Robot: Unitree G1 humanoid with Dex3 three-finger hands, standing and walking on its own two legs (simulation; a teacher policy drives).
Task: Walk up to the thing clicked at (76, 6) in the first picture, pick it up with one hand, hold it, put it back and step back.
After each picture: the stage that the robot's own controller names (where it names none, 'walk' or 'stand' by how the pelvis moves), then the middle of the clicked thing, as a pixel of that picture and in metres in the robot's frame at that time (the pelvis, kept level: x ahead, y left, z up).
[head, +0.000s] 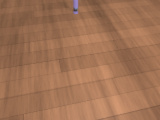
stand; (75, 5) +2.19 +0.07 -0.66
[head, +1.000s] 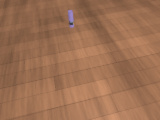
walk; (71, 19) +2.05 +0.23 -0.64
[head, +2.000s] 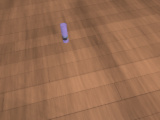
walk; (64, 33) +1.48 +0.27 -0.65
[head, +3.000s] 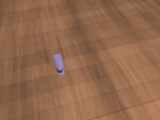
walk; (59, 65) +1.02 +0.26 -0.65
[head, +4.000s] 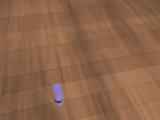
walk; (58, 94) +0.66 +0.20 -0.64
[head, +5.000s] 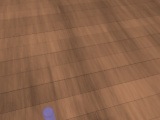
stand; (50, 118) +0.44 +0.21 -0.63
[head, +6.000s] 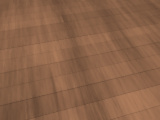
stand; out of the picture +0.39 +0.20 -0.66
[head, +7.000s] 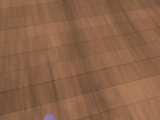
walk; out of the picture +0.33 +0.18 -0.64
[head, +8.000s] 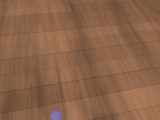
stand; out of the picture +0.39 +0.16 -0.62
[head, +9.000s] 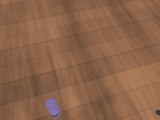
walk; (53, 109) +0.41 +0.21 -0.61
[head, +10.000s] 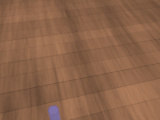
stand; (54, 117) +0.48 +0.18 -0.63
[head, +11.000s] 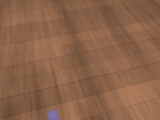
stand; out of the picture +0.46 +0.19 -0.66
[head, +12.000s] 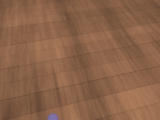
stand; out of the picture +0.43 +0.19 -0.66
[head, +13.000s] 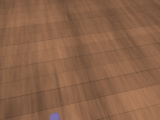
stand; out of the picture +0.44 +0.18 -0.66
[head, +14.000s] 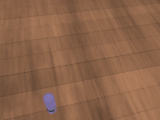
go down; (50, 104) +0.47 +0.18 -0.61
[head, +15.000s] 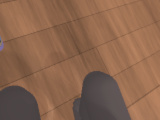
go down; out of the picture +0.53 +0.25 -0.23
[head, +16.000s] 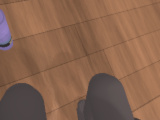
close in; out of the picture +0.53 +0.24 -0.24
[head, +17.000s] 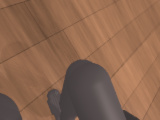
close in; out of the picture +0.51 +0.29 -0.17
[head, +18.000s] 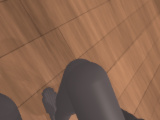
lift; out of the picture +0.49 +0.29 -0.18
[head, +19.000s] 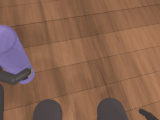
lift; (15, 61) +0.38 +0.21 +0.01
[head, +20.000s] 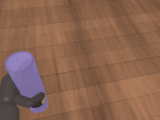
hold; (31, 86) +0.32 +0.17 +0.04
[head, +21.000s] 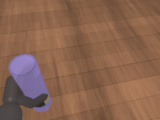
hold; (34, 87) +0.32 +0.16 +0.04
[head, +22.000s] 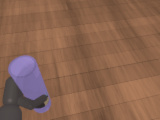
hold; (34, 88) +0.32 +0.16 +0.04
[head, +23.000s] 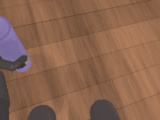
crouch; (11, 50) +0.44 +0.20 -0.03
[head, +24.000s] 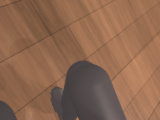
lower; out of the picture +0.51 +0.28 -0.16
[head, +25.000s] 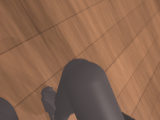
lower; out of the picture +0.49 +0.30 -0.18
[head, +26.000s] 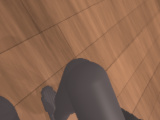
lower; out of the picture +0.49 +0.30 -0.18
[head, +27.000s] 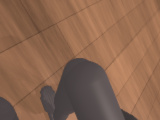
lower; out of the picture +0.49 +0.30 -0.18
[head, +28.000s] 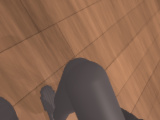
rest; out of the picture +0.49 +0.30 -0.18
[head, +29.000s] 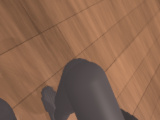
withdraw; out of the picture +0.49 +0.30 -0.18
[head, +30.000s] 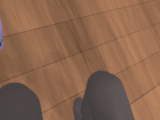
stand; out of the picture +0.51 +0.25 -0.21
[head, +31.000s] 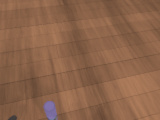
stand; (51, 113) +0.46 +0.17 -0.57
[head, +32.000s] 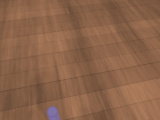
stand; (54, 118) +0.46 +0.18 -0.60
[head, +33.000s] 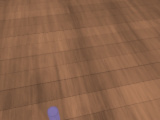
stand; (54, 118) +0.46 +0.18 -0.60
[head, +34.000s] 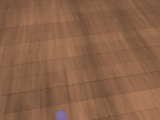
stand; out of the picture +0.46 +0.16 -0.65
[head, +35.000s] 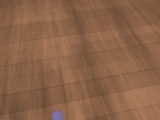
stand; out of the picture +0.45 +0.18 -0.66
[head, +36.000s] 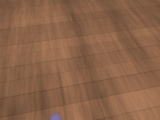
walk; out of the picture +0.44 +0.18 -0.66
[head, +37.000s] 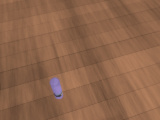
walk; (57, 89) +0.60 +0.21 -0.63
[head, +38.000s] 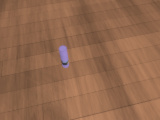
walk; (64, 57) +0.96 +0.20 -0.64
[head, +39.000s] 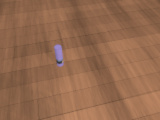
stand; (59, 56) +1.08 +0.21 -0.63
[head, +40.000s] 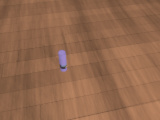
stand; (62, 61) +1.05 +0.19 -0.66
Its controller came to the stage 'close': yes
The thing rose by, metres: 0.69
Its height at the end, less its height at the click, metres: +0.00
